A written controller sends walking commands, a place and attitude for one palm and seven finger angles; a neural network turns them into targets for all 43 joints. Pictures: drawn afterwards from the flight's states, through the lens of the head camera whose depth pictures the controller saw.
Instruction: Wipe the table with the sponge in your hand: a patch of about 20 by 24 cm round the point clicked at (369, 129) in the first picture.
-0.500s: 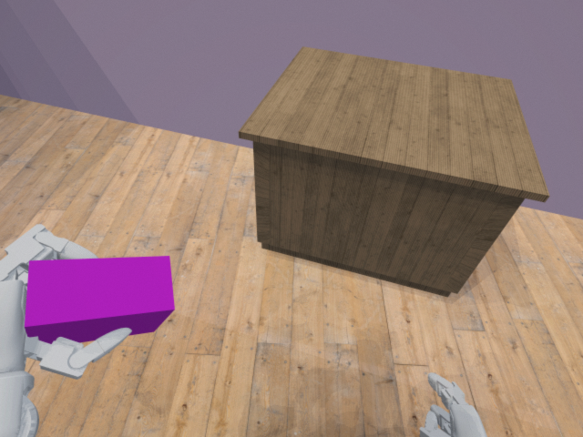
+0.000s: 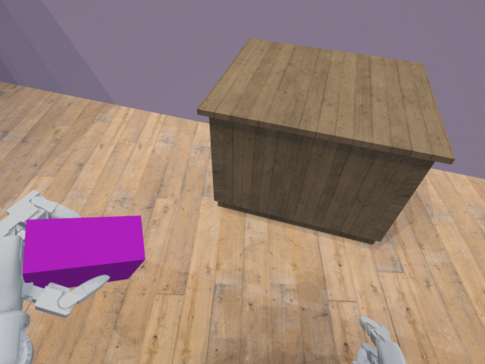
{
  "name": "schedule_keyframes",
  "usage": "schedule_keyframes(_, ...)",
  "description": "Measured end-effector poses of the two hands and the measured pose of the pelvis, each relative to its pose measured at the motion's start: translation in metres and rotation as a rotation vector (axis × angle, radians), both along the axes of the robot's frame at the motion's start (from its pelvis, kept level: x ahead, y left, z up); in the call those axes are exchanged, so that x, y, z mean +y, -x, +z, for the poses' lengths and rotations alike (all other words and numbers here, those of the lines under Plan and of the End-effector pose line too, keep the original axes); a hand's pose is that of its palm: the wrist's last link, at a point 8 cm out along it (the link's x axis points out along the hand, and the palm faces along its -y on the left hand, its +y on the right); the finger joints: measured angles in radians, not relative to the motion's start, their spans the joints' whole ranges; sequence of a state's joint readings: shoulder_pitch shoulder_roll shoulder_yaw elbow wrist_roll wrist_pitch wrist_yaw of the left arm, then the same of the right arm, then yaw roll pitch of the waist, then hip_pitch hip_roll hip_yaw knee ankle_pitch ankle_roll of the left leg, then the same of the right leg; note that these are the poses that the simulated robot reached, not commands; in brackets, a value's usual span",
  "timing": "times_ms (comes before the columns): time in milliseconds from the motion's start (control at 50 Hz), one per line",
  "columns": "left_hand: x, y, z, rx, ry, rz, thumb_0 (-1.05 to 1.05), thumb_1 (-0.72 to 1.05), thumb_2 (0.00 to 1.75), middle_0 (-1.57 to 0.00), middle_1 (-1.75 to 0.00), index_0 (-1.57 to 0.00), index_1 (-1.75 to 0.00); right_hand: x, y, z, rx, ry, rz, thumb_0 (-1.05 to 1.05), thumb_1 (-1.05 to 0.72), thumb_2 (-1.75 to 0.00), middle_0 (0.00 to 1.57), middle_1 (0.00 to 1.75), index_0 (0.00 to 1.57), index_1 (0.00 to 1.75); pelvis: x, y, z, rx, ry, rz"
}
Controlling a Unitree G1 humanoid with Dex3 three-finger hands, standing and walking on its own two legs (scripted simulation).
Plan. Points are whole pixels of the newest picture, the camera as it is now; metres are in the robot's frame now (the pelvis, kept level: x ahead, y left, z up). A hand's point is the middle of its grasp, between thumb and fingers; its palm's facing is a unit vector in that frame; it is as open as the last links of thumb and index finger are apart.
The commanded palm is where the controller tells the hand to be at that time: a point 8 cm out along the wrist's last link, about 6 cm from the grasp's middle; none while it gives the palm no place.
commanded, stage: walk to a spot facing it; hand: left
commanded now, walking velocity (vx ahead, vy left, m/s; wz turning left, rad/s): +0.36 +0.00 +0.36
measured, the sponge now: (102, 252) +0.22 +0.21 +0.13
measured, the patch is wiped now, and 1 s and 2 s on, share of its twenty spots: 0.00 0.00 0.00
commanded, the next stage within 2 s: turn to face it in 1.40 s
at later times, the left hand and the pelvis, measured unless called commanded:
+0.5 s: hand (44, 221) +0.26 +0.30 +0.14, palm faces +0.50 -0.79 -0.36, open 10.2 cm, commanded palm +0.20 +0.32 +0.18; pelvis +0.06 +0.03 -0.01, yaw +5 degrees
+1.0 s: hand (121, 159) +0.38 +0.23 +0.16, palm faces +0.50 -0.71 -0.50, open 10.2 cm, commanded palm +0.31 +0.26 +0.18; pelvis +0.21 -0.04 -0.01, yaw +11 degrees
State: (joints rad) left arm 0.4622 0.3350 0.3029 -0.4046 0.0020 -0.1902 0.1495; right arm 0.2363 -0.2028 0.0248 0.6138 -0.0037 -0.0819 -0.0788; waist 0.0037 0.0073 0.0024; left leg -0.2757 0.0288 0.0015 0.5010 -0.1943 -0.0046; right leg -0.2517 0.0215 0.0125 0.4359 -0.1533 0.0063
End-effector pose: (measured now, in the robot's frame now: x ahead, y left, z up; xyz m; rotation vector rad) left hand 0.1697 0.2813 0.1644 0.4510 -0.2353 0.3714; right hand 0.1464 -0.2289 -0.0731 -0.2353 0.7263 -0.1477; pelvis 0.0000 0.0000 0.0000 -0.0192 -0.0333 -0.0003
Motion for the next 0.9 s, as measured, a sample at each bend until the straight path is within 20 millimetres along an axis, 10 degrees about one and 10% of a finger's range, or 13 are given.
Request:
schedule_keyframes(360,0.028,-0.009,-0.001,-0.102,-0.024,0.055,-0.01,-0.49,0.99,-0.72,-1.35,-0.72,-1.35,0.009,-0.022,-0.018,0.049,0.046,0.005,0.01,-0.91,-0.90,0.20,0.30,0.21,0.30,0.016,-0.034,-0.018,-0.004,0.003,0.067)
schedule_keyframes(540,0.047,-0.059,0.001,-0.061,-0.028,0.075,-0.01,-0.49,0.99,-0.72,-1.35,-0.72,-1.35,0.048,-0.061,-0.016,0.084,-0.008,0.055,0.01,-0.91,-0.90,0.20,0.30,0.20,0.30,0.027,-0.072,-0.006,0.023,0.021,0.092)
schedule_keyframes(700,0.017,-0.100,0.029,-0.038,-0.109,-0.023,-0.01,-0.49,0.99,-0.72,-1.35,-0.72,-1.35,0.051,-0.111,-0.012,0.090,-0.079,0.079,0.01,-0.90,-0.90,0.20,0.30,0.21,0.30,0.014,-0.118,0.005,0.047,0.020,0.082)
schedule_keyframes(900,-0.009,-0.158,0.012,0.004,-0.160,0.108,-0.01,-0.49,0.99,-0.72,-1.35,-0.72,-1.35,-0.006,-0.208,-0.051,0.109,-0.049,0.112,0.01,-0.90,-0.90,0.20,0.30,0.21,0.30,-0.027,-0.185,-0.021,-0.001,-0.015,0.168)
